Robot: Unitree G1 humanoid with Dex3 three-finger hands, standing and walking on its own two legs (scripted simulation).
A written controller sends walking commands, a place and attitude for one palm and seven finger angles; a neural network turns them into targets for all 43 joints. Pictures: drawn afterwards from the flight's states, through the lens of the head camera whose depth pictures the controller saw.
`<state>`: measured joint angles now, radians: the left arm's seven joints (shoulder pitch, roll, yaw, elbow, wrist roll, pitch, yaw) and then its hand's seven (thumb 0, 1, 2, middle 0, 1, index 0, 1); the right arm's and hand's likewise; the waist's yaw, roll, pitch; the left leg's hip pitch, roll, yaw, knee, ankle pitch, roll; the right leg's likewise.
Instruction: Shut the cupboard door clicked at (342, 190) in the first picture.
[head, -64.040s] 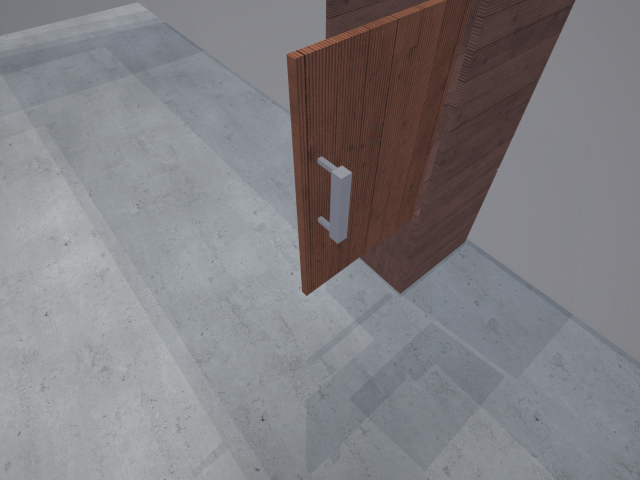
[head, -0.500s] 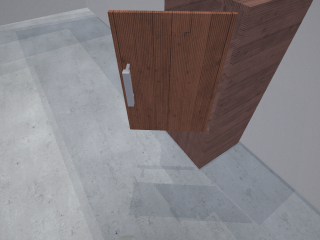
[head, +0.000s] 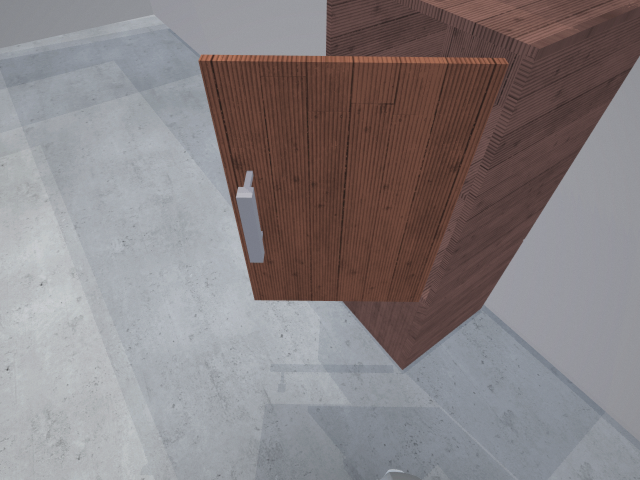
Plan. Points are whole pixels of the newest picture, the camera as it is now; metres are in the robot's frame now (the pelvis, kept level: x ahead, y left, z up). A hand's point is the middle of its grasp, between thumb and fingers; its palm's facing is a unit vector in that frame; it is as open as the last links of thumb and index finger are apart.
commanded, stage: come to a stop and stand still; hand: left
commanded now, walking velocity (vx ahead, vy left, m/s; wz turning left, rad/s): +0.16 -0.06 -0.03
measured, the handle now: (253, 218) +0.53 +0.14 -0.02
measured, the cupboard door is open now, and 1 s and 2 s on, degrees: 54 54 54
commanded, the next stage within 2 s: look again from close up in 1.34 s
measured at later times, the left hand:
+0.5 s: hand out of the picture +0.09 +0.18 -0.18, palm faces +0.08 -0.97 -0.22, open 7.3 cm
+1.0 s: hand out of the picture -0.02 +0.21 -0.17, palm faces +0.02 -0.98 -0.21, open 7.4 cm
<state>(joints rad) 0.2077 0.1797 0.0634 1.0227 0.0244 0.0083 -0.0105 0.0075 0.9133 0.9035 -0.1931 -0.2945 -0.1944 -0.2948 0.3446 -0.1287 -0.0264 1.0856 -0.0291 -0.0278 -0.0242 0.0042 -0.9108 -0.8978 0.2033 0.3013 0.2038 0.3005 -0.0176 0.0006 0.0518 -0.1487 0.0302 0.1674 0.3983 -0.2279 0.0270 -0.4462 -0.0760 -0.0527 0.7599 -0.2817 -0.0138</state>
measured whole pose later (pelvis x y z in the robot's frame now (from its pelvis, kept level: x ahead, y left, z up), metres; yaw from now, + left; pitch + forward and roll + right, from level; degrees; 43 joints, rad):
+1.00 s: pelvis +0.00 +0.03 +0.00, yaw -1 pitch -1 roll +0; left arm 0.31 0.15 0.01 1.12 0.02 0.02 0.03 0.01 0.91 0.90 -0.20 -0.29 -0.20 -0.30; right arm 0.23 -0.18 -0.03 1.08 0.00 0.01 -0.03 0.00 -0.92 -0.90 0.20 0.30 0.20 0.30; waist 0.00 0.03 0.03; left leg -0.26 -0.03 0.08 0.39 -0.12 0.04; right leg -0.11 -0.01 0.01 0.42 -0.30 0.00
